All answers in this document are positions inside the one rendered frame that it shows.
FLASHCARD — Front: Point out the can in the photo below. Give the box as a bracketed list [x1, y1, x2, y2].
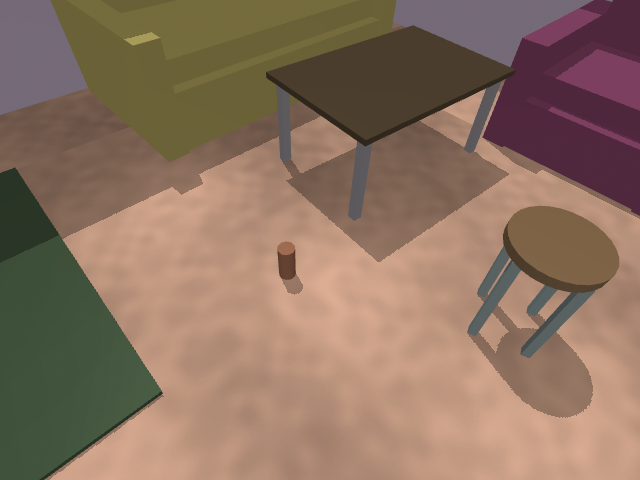
[277, 242, 296, 280]

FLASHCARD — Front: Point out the coffee table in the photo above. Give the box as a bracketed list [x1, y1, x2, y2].
[266, 25, 516, 221]

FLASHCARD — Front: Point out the armchair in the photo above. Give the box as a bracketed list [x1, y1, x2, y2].
[482, 0, 640, 216]

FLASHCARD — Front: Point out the stool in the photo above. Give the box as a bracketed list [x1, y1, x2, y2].
[467, 206, 619, 358]

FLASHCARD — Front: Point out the sofa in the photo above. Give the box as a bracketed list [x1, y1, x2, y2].
[51, 0, 396, 162]

